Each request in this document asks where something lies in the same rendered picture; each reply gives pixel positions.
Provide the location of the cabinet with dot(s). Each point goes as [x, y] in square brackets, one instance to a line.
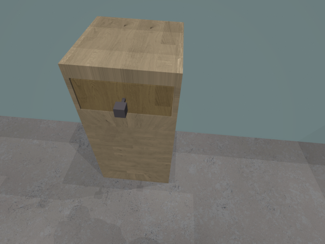
[140, 146]

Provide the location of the handle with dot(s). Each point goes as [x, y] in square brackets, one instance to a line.
[120, 109]

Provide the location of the drawer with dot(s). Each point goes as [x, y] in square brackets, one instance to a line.
[140, 98]

